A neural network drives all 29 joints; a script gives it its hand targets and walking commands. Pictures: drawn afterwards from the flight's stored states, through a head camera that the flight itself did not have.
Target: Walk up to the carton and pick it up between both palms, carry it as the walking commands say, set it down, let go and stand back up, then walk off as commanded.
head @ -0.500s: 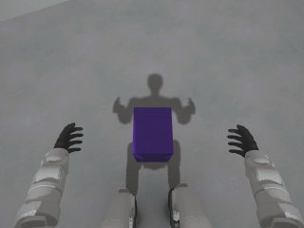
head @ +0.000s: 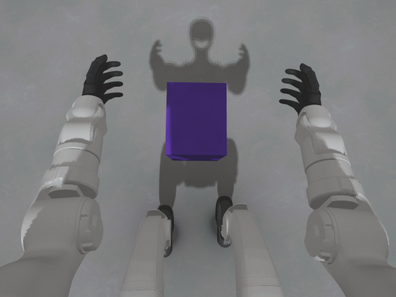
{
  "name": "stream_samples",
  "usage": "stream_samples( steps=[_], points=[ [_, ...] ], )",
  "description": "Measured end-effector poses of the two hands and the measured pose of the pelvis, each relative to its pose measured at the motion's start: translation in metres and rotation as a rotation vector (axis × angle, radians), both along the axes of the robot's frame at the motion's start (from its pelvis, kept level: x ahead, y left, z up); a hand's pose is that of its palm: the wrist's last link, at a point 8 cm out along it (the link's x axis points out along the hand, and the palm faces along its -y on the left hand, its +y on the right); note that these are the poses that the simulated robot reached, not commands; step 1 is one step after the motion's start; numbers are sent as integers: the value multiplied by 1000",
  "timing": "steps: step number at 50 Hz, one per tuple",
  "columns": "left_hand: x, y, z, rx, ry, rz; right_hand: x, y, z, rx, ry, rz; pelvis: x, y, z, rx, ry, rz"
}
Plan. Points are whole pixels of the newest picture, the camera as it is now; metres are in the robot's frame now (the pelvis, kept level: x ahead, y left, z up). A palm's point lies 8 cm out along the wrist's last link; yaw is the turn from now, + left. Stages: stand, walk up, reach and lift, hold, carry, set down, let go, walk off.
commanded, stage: reach and lift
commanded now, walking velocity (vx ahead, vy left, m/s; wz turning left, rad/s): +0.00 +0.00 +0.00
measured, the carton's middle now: (195, 127) +0.50 -0.01 -0.53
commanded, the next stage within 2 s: none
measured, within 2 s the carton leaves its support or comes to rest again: neither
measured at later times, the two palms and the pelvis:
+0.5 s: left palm (113, 82) +0.52 +0.17 -0.15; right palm (284, 87) +0.50 -0.20 -0.15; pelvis +0.00 +0.01 -0.04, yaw +0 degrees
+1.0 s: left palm (133, 104) +0.53 +0.17 -0.31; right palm (261, 108) +0.50 -0.20 -0.31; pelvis -0.03 +0.01 -0.18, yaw +0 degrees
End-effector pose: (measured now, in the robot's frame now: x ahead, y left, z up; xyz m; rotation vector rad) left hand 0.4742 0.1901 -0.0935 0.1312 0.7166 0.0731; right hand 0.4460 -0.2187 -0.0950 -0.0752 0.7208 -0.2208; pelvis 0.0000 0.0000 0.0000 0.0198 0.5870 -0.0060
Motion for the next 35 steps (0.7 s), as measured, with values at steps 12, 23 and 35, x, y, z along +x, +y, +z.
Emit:
stream_samples(
  steps=[12,23,35],
  points=[
    [51,-12,-21,-33,-86,11,59,23,-22,37,-94,12,-1,5,-17,-3,150,4],
    [51,-16,-47,-43,-101,15,58,21,-48,39,-103,-1,-4,10,-30,-7,212,6],
    [53,-20,-118,-45,-79,25,61,26,-119,49,-78,-7,-13,10,-96,-10,247,5]
  ],
)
